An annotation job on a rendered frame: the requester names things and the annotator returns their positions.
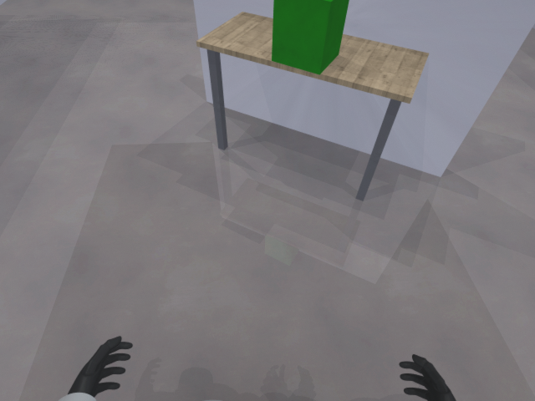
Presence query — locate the table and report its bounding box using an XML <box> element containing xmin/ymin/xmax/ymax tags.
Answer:
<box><xmin>196</xmin><ymin>12</ymin><xmax>429</xmax><ymax>201</ymax></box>

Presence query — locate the right robot hand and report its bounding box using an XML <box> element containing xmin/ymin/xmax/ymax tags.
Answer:
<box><xmin>399</xmin><ymin>354</ymin><xmax>456</xmax><ymax>401</ymax></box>

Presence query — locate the left robot hand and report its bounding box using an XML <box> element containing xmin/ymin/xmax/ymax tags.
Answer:
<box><xmin>67</xmin><ymin>336</ymin><xmax>133</xmax><ymax>397</ymax></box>

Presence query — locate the carton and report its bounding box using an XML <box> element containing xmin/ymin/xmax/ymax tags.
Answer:
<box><xmin>272</xmin><ymin>0</ymin><xmax>349</xmax><ymax>75</ymax></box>

